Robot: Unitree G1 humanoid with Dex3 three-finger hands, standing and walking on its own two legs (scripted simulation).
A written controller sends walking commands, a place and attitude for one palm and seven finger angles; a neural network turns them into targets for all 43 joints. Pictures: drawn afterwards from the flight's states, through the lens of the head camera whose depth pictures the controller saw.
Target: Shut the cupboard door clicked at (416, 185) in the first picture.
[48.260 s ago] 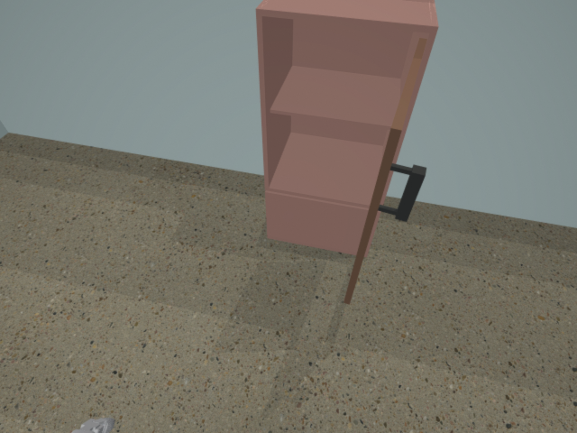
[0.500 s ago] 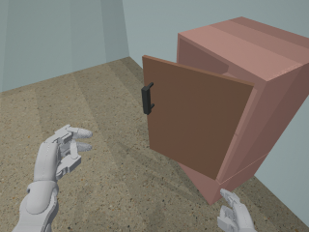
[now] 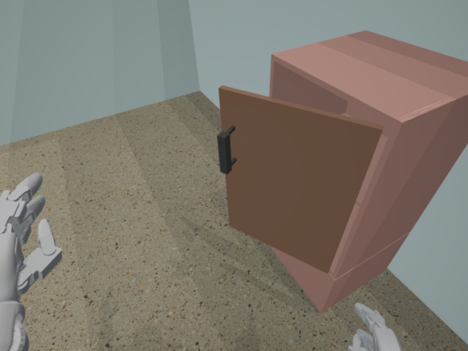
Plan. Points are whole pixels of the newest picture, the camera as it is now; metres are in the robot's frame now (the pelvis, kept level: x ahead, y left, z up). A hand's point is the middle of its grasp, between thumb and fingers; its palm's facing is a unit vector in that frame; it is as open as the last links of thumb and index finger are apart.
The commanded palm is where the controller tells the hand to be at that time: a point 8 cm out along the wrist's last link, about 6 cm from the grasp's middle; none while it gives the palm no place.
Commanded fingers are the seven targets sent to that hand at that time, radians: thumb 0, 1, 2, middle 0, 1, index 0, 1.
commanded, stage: draw the hand back to the body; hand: left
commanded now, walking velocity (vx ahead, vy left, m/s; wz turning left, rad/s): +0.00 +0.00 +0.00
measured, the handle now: (228, 149) +0.66 +0.10 -0.02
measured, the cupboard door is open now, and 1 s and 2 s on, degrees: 29 29 29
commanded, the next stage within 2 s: step back with the hand held close in 0.12 s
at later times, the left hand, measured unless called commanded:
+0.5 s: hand (63, 247) +0.20 +0.26 +0.15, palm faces +0.41 -0.79 -0.46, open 7.4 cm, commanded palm +0.14 +0.30 +0.17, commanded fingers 0.00 0.90 0.90 -0.20 -0.30 -0.20 -0.30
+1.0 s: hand (28, 274) +0.15 +0.28 +0.16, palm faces +0.44 -0.77 -0.45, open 7.4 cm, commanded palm +0.10 +0.31 +0.17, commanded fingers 0.00 0.90 0.90 -0.20 -0.30 -0.20 -0.30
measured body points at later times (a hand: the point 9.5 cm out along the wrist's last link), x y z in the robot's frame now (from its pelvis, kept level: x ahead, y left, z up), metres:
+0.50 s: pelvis +0.00 +0.00 -0.01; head +0.00 -0.02 +0.44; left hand +0.17 +0.30 +0.18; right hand +0.16 -0.25 -0.10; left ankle -0.01 +0.08 -0.74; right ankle +0.02 -0.10 -0.74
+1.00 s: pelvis -0.05 +0.02 -0.02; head -0.05 +0.03 +0.43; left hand +0.12 +0.32 +0.18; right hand +0.11 -0.23 -0.09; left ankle -0.01 +0.08 -0.74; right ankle +0.02 -0.10 -0.74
